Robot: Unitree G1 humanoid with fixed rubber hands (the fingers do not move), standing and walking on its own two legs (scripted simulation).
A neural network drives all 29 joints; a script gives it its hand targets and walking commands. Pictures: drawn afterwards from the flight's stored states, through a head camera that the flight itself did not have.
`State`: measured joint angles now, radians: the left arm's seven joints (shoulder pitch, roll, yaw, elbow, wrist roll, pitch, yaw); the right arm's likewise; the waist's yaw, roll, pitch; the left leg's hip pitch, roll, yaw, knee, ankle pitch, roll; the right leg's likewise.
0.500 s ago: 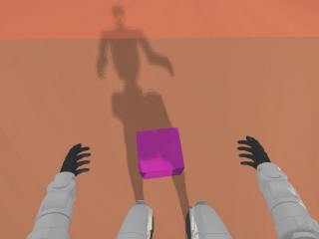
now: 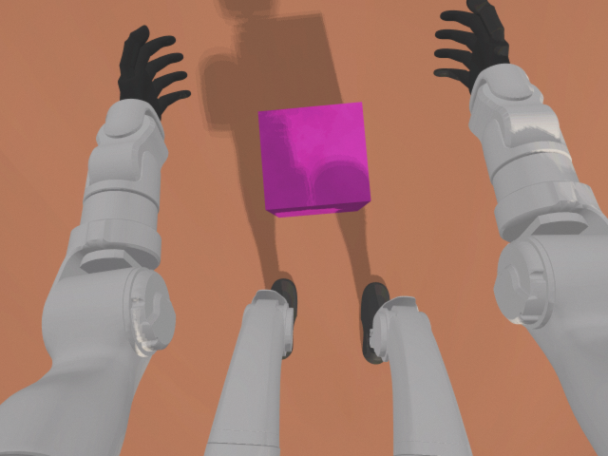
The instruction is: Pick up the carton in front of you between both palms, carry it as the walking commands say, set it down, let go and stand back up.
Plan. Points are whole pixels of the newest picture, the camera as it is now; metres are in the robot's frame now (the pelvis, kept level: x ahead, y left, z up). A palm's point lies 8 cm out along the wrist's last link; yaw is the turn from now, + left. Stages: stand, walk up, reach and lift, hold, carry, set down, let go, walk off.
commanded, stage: reach and lift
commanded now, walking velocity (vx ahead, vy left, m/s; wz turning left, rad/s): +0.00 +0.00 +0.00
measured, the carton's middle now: (314, 168) +0.51 +0.05 -0.52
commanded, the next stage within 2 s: none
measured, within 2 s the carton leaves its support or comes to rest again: leaves its support in 1.78 s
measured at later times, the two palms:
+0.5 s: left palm (201, 156) +0.48 +0.25 -0.30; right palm (423, 138) +0.53 -0.14 -0.31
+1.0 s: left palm (231, 167) +0.50 +0.23 -0.45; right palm (401, 155) +0.54 -0.14 -0.46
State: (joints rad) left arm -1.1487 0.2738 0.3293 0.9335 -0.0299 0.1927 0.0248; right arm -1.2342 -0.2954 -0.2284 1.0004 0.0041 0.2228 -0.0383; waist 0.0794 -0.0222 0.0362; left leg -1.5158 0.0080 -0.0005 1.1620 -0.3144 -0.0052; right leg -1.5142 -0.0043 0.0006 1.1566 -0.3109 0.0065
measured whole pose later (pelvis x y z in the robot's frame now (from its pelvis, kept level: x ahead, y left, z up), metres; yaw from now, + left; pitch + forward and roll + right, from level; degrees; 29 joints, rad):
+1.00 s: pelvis -0.03 +0.00 -0.27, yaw +0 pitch +36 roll +0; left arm -1.46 0.39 0.12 1.17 -0.27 0.02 0.11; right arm -1.53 -0.39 0.02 1.16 0.25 0.06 -0.13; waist 0.06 0.01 0.42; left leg -2.27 -0.01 -0.01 2.17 -0.53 -0.01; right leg -2.26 0.04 0.03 2.18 -0.54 0.04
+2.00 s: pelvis -0.02 +0.00 -0.25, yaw +0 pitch +40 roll +0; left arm -1.20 0.16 0.34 0.81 -0.02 0.29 0.12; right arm -1.25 -0.13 -0.30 0.86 -0.02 0.27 -0.14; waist 0.06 -0.03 0.04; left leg -2.27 -0.02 -0.03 2.12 -0.55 -0.03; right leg -2.26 0.05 0.03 2.13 -0.56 0.04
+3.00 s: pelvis +0.03 -0.01 +0.01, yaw +3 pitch +29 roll +0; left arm -0.61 -0.09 0.42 0.58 0.23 0.37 0.01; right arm -0.61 0.13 -0.40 0.59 -0.22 0.36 -0.04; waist 0.03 -0.02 -0.23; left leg -1.28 -0.03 -0.05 1.21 -0.43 -0.02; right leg -1.26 0.06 0.05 1.22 -0.46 0.01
